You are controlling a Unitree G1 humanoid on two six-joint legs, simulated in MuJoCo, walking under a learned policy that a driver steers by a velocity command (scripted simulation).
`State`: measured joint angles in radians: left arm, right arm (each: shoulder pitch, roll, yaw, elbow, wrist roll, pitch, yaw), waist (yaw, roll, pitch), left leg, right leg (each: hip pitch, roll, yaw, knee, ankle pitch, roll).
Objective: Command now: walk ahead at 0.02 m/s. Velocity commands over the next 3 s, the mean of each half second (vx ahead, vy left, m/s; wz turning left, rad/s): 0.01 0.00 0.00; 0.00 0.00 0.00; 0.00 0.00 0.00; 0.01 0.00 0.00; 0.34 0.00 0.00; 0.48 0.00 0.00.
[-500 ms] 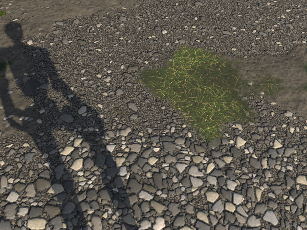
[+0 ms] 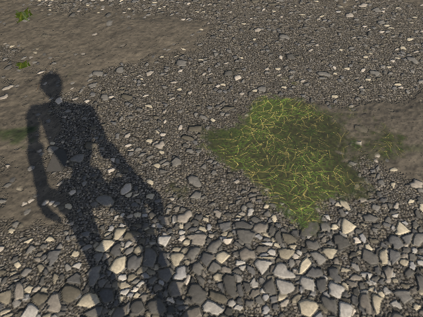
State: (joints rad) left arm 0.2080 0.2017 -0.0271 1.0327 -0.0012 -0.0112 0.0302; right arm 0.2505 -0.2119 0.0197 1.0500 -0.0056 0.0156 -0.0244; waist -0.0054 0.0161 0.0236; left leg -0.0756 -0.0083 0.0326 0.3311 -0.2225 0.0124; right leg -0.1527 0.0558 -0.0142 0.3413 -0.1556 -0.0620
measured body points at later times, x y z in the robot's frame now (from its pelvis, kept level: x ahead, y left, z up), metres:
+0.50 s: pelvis +0.00 -0.01 +0.00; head +0.00 -0.02 +0.45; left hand +0.01 +0.22 -0.16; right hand -0.01 -0.24 -0.17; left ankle -0.03 +0.11 -0.75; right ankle +0.02 -0.08 -0.75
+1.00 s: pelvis +0.00 -0.01 +0.00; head +0.00 -0.01 +0.45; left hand -0.01 +0.21 -0.16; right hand -0.03 -0.22 -0.17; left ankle -0.03 +0.11 -0.75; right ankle +0.02 -0.08 -0.75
